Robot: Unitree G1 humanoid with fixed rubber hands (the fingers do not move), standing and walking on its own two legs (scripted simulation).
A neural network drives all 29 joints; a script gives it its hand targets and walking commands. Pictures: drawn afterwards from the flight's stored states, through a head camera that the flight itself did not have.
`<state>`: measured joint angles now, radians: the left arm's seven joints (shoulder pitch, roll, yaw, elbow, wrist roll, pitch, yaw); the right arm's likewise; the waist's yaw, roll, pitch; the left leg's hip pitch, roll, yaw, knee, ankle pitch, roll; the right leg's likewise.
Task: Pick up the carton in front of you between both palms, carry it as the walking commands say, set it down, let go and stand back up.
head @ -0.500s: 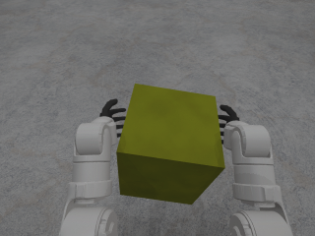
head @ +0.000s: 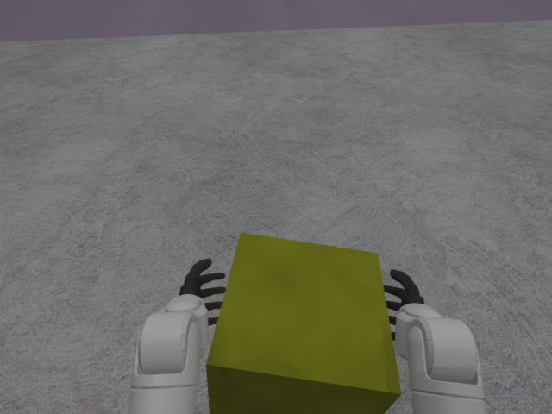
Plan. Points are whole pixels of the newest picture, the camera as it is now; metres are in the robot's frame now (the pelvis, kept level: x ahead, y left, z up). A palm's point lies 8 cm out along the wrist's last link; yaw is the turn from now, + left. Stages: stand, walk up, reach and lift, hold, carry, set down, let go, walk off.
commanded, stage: carry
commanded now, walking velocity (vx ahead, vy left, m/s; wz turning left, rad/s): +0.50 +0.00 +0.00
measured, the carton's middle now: (293, 345) +0.27 +0.01 -0.03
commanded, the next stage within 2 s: none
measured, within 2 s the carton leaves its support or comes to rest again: neither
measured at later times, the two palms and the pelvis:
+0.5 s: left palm (209, 159) +0.61 +0.18 +0.08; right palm (353, 165) +0.58 -0.11 +0.08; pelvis +0.32 +0.05 +0.00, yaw -3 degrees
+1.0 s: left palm (246, 97) +0.91 +0.14 +0.07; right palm (354, 101) +0.90 -0.15 +0.06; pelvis +0.63 -0.01 +0.00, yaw +0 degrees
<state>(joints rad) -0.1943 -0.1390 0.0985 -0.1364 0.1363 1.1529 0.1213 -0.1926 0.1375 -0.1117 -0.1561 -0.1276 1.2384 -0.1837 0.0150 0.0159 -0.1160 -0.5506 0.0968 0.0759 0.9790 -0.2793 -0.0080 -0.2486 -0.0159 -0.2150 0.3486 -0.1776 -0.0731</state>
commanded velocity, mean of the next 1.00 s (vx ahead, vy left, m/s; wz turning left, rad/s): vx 0.38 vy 0.00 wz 0.00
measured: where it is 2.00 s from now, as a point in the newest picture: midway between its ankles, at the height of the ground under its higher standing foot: (294, 318)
